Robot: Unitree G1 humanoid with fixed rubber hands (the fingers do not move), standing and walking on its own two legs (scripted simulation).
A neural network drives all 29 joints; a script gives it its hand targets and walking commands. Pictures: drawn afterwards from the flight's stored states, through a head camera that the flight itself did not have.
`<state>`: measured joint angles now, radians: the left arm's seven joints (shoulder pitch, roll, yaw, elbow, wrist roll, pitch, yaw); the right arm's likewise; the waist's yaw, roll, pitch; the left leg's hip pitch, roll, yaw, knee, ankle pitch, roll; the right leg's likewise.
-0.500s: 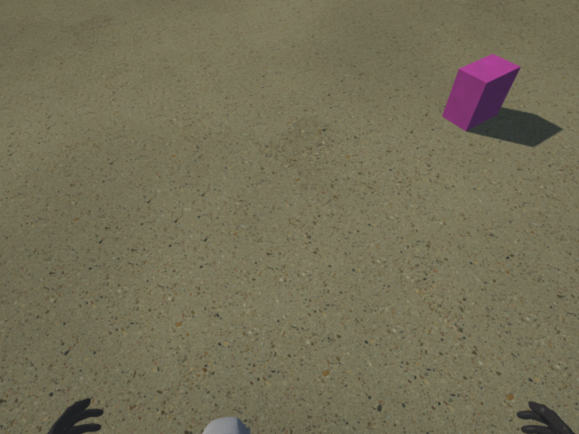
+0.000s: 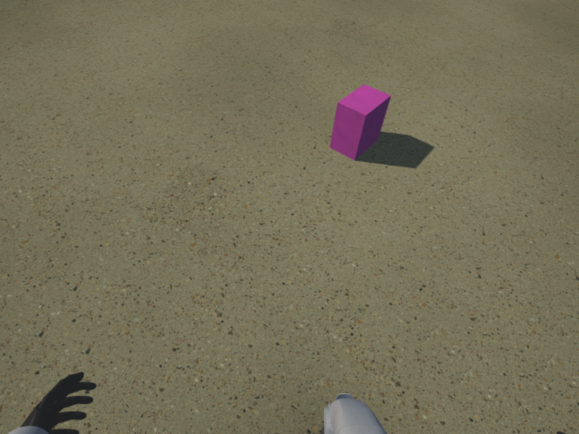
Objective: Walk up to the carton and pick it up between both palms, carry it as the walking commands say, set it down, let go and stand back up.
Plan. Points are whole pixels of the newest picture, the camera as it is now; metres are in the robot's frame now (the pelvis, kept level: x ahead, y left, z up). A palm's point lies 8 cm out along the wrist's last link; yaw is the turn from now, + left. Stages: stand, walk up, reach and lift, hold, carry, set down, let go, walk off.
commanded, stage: walk up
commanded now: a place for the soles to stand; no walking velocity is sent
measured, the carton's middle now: (359, 122) +1.72 -0.49 -0.63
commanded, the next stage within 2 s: none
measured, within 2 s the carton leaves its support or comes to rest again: neither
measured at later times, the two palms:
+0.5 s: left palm (149, 311) +0.33 +0.23 -0.09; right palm (509, 266) +0.41 -0.44 -0.08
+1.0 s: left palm (231, 155) +0.71 +0.11 -0.06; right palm (547, 234) +0.51 -0.60 -0.11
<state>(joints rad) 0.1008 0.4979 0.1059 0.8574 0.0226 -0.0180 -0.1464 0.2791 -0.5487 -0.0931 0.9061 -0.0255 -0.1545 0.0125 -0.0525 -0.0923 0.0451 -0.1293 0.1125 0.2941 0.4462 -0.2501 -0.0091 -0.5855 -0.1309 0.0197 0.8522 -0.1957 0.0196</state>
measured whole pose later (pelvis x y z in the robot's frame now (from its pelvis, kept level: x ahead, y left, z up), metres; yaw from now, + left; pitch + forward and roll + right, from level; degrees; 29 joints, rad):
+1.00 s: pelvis +0.52 -0.23 -0.03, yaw -9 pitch -3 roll +1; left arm 0.16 0.54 0.14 0.84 0.03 -0.06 -0.10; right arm 0.30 -0.55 -0.08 0.92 -0.02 -0.09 0.03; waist -0.03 0.02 0.02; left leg -0.25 0.20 0.10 0.90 -0.47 0.04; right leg -0.43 -0.07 -0.10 0.77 -0.27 -0.03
